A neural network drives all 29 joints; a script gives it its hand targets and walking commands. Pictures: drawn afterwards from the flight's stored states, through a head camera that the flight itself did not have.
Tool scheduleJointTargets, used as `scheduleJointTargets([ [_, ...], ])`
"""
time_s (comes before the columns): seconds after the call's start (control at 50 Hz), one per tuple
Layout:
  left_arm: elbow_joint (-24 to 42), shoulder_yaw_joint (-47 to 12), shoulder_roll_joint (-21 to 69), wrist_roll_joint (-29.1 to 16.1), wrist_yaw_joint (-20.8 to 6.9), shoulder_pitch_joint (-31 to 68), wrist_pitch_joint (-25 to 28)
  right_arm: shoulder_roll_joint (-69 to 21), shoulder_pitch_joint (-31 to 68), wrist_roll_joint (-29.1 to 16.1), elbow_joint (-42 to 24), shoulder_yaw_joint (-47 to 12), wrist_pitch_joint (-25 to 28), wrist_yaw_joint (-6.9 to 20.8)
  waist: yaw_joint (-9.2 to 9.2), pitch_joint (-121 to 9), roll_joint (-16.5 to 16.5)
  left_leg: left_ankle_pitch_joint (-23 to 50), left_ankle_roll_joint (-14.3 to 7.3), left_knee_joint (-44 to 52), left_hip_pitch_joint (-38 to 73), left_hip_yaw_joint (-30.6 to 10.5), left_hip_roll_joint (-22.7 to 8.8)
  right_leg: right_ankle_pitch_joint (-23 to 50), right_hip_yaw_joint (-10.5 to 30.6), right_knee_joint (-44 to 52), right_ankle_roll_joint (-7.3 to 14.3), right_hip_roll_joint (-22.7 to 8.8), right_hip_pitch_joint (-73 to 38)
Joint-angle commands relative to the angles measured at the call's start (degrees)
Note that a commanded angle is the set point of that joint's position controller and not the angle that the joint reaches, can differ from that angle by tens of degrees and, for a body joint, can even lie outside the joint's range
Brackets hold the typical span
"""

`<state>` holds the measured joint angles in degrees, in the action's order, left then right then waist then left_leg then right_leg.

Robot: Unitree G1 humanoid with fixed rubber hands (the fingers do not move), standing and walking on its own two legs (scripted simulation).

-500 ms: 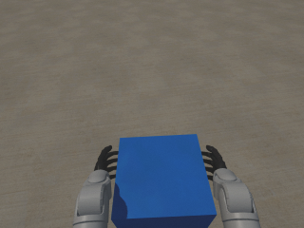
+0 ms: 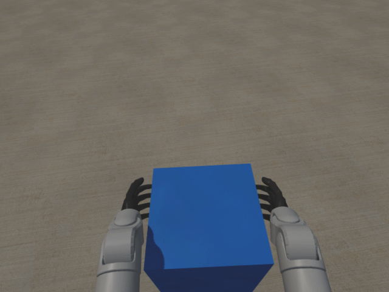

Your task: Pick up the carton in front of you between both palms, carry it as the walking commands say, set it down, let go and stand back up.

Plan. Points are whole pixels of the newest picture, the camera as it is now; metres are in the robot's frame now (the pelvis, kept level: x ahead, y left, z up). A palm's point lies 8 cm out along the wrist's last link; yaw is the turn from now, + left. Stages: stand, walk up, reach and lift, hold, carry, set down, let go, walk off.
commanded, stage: carry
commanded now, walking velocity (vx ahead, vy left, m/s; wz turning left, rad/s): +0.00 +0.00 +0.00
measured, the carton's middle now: (205, 233) +0.28 +0.00 -0.05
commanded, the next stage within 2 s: hold in 0.14 s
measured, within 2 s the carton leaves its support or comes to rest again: neither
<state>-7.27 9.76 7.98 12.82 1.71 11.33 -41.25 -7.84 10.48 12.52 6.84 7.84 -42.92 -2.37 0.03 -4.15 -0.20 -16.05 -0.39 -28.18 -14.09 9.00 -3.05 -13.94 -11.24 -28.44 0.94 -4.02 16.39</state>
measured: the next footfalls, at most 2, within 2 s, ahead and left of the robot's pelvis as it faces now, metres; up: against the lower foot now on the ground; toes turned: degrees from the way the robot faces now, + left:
none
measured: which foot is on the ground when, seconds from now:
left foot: down 0.00-1.00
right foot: down 0.00-1.00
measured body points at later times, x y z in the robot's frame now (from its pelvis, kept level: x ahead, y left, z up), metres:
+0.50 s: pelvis -0.03 +0.00 +0.01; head -0.06 +0.00 +0.46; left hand +0.28 +0.15 +0.04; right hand +0.27 -0.15 +0.04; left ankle -0.02 +0.12 -0.74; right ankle +0.00 -0.11 -0.74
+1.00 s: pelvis -0.09 +0.00 -0.07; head +0.12 +0.00 +0.33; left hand +0.32 +0.17 -0.14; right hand +0.34 -0.13 -0.15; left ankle -0.02 +0.12 -0.74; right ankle +0.00 -0.11 -0.74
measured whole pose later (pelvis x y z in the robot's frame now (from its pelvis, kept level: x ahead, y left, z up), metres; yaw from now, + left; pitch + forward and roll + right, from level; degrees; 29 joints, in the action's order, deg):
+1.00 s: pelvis -0.09 +0.00 -0.07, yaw +2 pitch +17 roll +1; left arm -31.5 32.4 10.7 22.0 0.5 42.2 -13.8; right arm -5.7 43.5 23.2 36.4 28.1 -14.3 2.5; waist -0.7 10.5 -0.5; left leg -18.2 0.2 -54.4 -53.3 -1.3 1.9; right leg -16.3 0.9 -53.9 0.7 0.9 54.8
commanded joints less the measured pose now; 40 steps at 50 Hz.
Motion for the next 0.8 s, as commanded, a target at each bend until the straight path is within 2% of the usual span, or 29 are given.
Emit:
scheduleJointTargets([
  [0.0, 2.2, -32.7, 50.4, -13.8, -13.3, 22.7, 0.9, -50.1, 26.8, -14.4, -5.7, -32.5, 2.9, 13.0, -0.01, -14.0, 0.2, 14.5, -0.5, 3.6, 3.5, -5.6, -6.2, 14.9, 6.5, 3.1, 0.0, -6.2, -7.1],
  [0.12, 2.1, -32.6, 50.5, -13.8, -13.3, 22.5, 0.9, -50.2, 26.6, -14.4, -5.7, -32.5, 2.8, 13.1, -0.04, -14.7, 0.2, 14.9, -0.5, 3.4, 3.8, -5.5, -6.3, 15.2, 6.4, 3.0, 0.1, -6.3, -7.5],
  [0.14, 2.9, -30.8, 51.5, -12.9, -13.4, 15.6, 0.8, -50.4, 19.6, -13.9, -6.7, -31.3, 2.4, 13.2, -0.03, -11.4, -0.4, 33.4, -0.9, 6.2, 9.5, -14.0, 8.2, 34.9, 15.9, 5.2, 0.0, 8.4, -18.9],
  [0.16, 4.3, -31.3, 48.1, -12.4, -13.1, 17.8, 1.8, -48.5, 19.5, -12.9, -7.2, -30.2, 3.7, 12.0, 0.5, -14.7, 1.2, 37.2, -0.6, 5.7, 10.9, -16.1, 6.5, 33.9, 17.1, 6.7, 0.7, 8.2, -22.5],
  [0.18, 3.2, -29.8, 48.7, -10.5, -12.8, 16.2, 2.0, -47.7, 21.2, -12.3, -8.2, -30.0, 3.7, 12.2, -0.51, -13.1, -1.5, 30.2, -0.9, 7.2, 11.4, -14.8, 7.1, 32.3, 17.2, 6.3, 0.2, 7.5, -20.9],
  [0.2, 3.4, -28.9, 48.4, -10.5, -12.6, 18.0, 2.2, -47.6, 21.8, -12.1, -7.2, -29.7, 3.8, 12.2, -0.78, -11.1, -0.1, 31.3, -0.7, 7.3, 10.5, -14.7, 7.2, 32.6, 16.9, 6.3, 0.0, 7.9, -21.4],
  [0.24, 2.9, -28.5, 47.8, -11.1, -12.6, 17.5, 2.6, -46.9, 21.1, -12.0, -7.2, -29.0, 4.2, 12.1, -0.02, -11.0, 0.1, 33.0, -0.2, 7.8, 11.9, -14.9, 7.6, 34.4, 17.4, 7.0, -0.5, 8.3, -22.9],
  [0.26, 2.0, -28.6, 47.9, -10.8, -12.9, 20.1, 2.7, -47.3, 23.8, -12.1, -5.8, -29.0, 4.4, 12.4, 0.03, -11.9, -0.3, 22.0, -0.3, 9.4, 12.0, -14.4, 7.7, 22.9, 16.8, 8.5, -0.3, 8.2, -23.1],
  [0.28, 1.5, -28.7, 48.8, -10.8, -13.2, 20.5, 2.6, -47.6, 24.4, -11.9, -5.9, -29.5, 4.3, 12.8, -0.37, -8.0, 0.1, 21.8, -0.2, 9.4, 10.0, -14.0, 7.9, 22.5, 16.5, 8.3, -0.6, 8.6, -21.1],
  [0.32, 0.9, -28.7, 50.1, -11.2, -13.4, 20.8, 2.6, -49.0, 25.3, -12.7, -6.0, -29.8, 4.3, 13.0, -0.47, -10.9, 0.8, 27.0, -0.1, 8.6, 11.7, -14.7, 8.2, 28.2, 16.9, 7.9, -1.1, 8.7, -22.3],
  [0.38, -1.2, -27.6, 50.4, -10.5, -13.6, 21.5, 2.4, -49.4, 25.9, -11.9, -3.9, -28.7, 4.2, 13.1, -0.4, -10.7, 0.5, 23.8, -0.2, 9.4, 12.1, -14.9, 8.2, 24.9, 16.7, 8.2, -1.0, 8.7, -22.4],
  [0.44, -6.6, -22.7, 49.5, -7.9, -14.0, 29.3, 3.0, -48.3, 32.9, -9.1, 2.6, -23.0, 4.6, 13.8, -0.14, -3.9, -0.2, 9.8, -0.7, 10.2, 7.6, -14.2, 7.5, 9.6, 15.9, 8.6, 0.0, 8.6, -18.3],
  [0.48, -12.5, -18.8, 50.4, -6.2, -14.6, 36.4, 4.0, -48.7, 39.6, -7.1, 8.8, -18.8, 5.6, 14.7, 0.05, -0.9, -0.6, -0.1, -1.3, 9.9, 4.2, -13.9, 6.9, -0.2, 15.4, 7.8, 0.6, 8.2, -15.6],
  [0.54, -22.7, -10.9, 51.7, -2.1, -15.0, 46.9, 7.0, -48.9, 50.9, -2.9, 19.3, -11.0, 8.5, 16.2, -0.09, 0.2, -1.5, -8.7, -2.2, 7.9, 1.7, -14.0, 6.5, -8.0, 14.7, 5.2, 1.0, 8.0, -12.3],
  [0.6, -29.5, -1.8, 48.3, 3.1, -13.7, 53.5, 9.8, -46.1, 57.4, 1.9, 26.8, -2.6, 11.1, 16.0, -0.44, 2.1, -0.8, -11.7, -2.5, 4.6, -0.6, -13.7, 6.7, -11.7, 14.6, 2.6, 1.1, 8.1, -6.9],
  [0.68, -33.3, 9.7, 40.5, 9.8, -11.2, 54.0, 12.4, -38.1, 57.6, 8.4, 33.1, 7.9, 14.0, 14.3, -1.44, 1.8, 0.5, -10.5, -1.7, 0.3, -4.5, -12.4, 7.7, -12.7, 14.5, -0.4, 1.0, 8.6, -1.5],
  [0.74, -33.2, 13.3, 36.0, 11.9, -10.2, 52.8, 15.0, -32.1, 55.3, 12.1, 34.5, 12.3, 17.1, 13.4, -0.8, 0.1, 0.9, -8.5, -1.0, -3.4, -10.2, -11.5, 8.2, -9.5, 13.5, -4.3, 1.1, 9.5, 4.1],
  [0.78, -32.9, 13.2, 34.8, 11.6, -9.9, 53.3, 17.6, -29.9, 55.5, 12.6, 34.7, 12.7, 19.8, 13.0, -0.28, -2.6, 1.0, -6.8, -0.4, -6.8, -14.7, -11.1, 8.8, -7.4, 13.3, -7.7, 1.1, 10.0, 8.0],
])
